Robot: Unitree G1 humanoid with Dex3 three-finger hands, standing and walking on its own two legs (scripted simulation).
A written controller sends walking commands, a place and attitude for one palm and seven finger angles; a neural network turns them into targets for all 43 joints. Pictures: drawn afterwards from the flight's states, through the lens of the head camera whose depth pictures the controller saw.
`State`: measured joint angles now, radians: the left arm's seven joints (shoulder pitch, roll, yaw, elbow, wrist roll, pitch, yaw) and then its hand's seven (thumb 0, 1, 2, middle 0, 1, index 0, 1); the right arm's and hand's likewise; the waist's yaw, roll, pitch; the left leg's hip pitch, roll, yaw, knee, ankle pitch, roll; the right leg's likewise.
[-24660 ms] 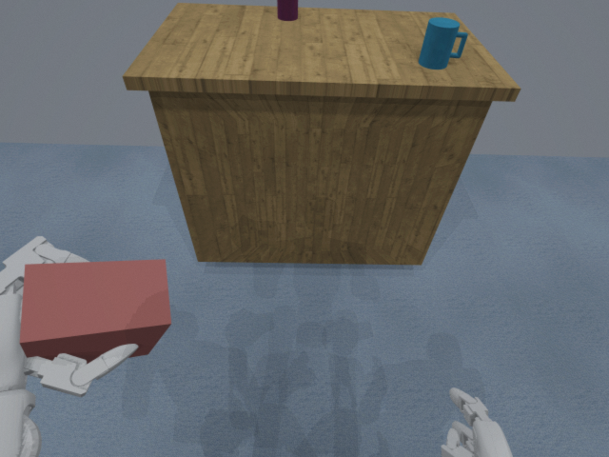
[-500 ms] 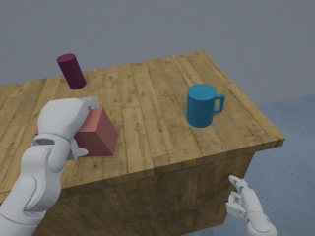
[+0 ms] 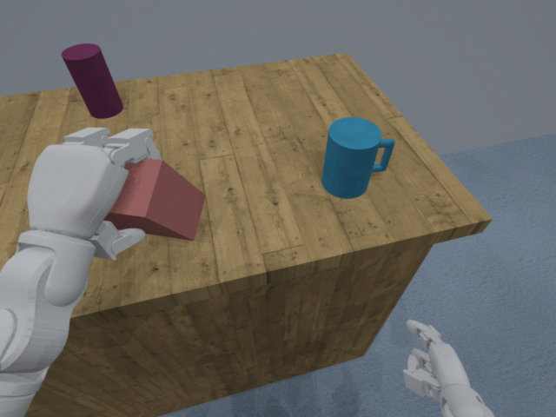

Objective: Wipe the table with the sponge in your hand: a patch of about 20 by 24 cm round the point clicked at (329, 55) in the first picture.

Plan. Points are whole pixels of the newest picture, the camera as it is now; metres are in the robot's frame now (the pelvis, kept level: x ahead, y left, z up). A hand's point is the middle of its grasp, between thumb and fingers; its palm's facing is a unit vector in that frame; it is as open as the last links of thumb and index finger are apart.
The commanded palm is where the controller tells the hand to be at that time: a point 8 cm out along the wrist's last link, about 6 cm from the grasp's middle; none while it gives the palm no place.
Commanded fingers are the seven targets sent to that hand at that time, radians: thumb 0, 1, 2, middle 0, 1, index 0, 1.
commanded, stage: turn the palm down, sponge in hand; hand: left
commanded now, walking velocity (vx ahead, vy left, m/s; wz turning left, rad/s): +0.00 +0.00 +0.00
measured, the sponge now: (138, 203) +0.31 +0.23 +0.16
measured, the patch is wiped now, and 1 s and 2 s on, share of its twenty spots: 0.25 0.25 0.25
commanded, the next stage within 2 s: move the sponge above the wiping area in 1.84 s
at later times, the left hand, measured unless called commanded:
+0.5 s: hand (53, 135) +0.29 +0.27 +0.27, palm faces +0.60 -0.13 -0.79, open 9.9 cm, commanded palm +0.23 +0.29 +0.29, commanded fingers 0.00 0.10 1.30 -1.20 -1.60 -1.20 -1.60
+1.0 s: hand out of the picture +0.26 +0.31 +0.31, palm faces +0.60 +0.01 -0.80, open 9.9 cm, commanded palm +0.20 +0.28 +0.31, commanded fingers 0.00 0.10 1.30 -1.20 -1.60 -1.20 -1.60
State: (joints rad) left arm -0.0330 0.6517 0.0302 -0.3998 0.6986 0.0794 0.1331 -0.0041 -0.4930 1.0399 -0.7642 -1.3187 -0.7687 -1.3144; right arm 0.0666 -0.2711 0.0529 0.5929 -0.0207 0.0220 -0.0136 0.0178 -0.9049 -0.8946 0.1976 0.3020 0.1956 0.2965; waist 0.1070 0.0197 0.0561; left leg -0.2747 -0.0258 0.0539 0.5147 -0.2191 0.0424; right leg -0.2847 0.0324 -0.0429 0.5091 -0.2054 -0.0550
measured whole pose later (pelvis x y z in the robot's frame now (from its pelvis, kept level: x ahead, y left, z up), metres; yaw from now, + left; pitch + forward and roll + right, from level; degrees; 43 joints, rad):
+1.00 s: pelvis +0.01 +0.00 +0.00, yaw +1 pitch -4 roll +0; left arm -0.22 0.74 0.13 -0.35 0.69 0.48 0.01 0.00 -0.51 1.05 -0.77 -1.36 -0.78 -1.36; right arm 0.00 -0.26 0.14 0.59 0.06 0.13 -0.02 0.02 -0.90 -0.89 0.20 0.30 0.20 0.30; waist 0.15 0.09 -0.02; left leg -0.19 -0.03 0.03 0.47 -0.21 0.04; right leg -0.19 0.03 -0.06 0.46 -0.20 -0.05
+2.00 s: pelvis +0.01 +0.01 +0.01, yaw +1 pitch -3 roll +0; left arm -0.12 0.64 0.12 -0.34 0.65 0.49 -0.09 -0.01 -0.52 1.04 -0.78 -1.41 -0.79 -1.41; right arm 0.04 -0.29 0.11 0.50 0.09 0.09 -0.01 0.02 -0.90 -0.89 0.20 0.30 0.19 0.30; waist 0.14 0.10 0.02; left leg -0.20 -0.04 0.03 0.43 -0.19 0.05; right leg -0.20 0.02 -0.06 0.42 -0.18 -0.04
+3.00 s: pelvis +0.01 +0.00 +0.00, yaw +0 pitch -4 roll +0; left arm -0.07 0.67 -0.08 -0.43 0.79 0.39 -0.06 -0.01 -0.53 1.02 -0.79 -1.44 -0.83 -1.41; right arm 0.04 -0.29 0.10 0.58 0.03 0.06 -0.05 0.02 -0.90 -0.89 0.20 0.30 0.20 0.30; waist 0.16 0.09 0.02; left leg -0.19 -0.03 0.05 0.47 -0.22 0.04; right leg -0.21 0.03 -0.03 0.48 -0.21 -0.06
